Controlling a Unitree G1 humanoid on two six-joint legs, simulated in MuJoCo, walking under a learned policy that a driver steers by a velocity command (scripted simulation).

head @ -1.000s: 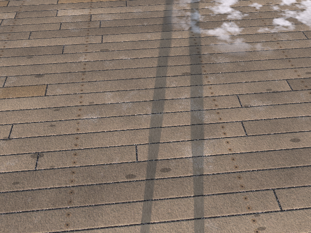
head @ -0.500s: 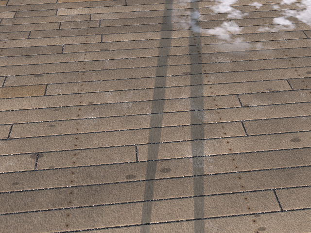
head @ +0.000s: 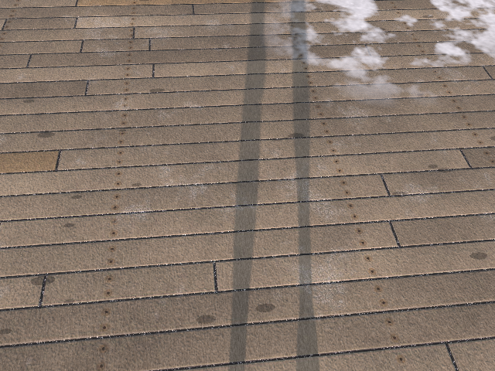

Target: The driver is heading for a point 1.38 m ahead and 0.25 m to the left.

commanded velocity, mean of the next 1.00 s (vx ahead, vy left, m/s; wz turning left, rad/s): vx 0.48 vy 0.00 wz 0.27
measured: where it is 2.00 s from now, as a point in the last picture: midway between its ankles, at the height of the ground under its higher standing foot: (189, 222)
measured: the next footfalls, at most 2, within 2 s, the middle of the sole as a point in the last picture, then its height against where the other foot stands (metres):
right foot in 0.24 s outside the picture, level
left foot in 0.78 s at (217, 344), level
